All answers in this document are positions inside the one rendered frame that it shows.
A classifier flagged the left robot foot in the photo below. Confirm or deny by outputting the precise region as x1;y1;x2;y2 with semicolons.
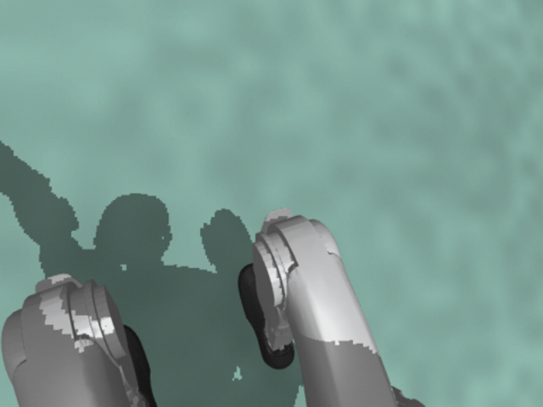
123;325;157;407

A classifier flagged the right robot foot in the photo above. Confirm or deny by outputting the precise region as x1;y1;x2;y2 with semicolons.
238;263;294;370

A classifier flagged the right robot hand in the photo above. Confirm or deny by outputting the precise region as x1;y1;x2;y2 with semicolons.
391;386;426;407

